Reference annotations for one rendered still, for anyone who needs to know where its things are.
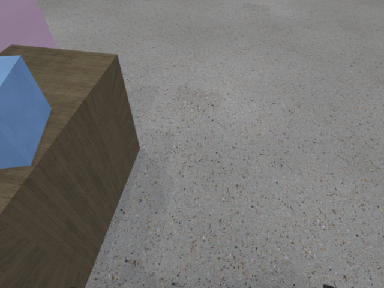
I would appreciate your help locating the carton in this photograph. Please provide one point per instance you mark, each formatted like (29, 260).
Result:
(24, 112)

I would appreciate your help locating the pedestal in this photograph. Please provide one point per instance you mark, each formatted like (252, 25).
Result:
(55, 213)

